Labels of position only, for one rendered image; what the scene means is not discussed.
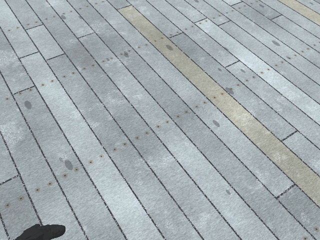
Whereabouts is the robot left hand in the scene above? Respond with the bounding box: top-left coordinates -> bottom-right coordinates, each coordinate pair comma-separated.
13,224 -> 66,240

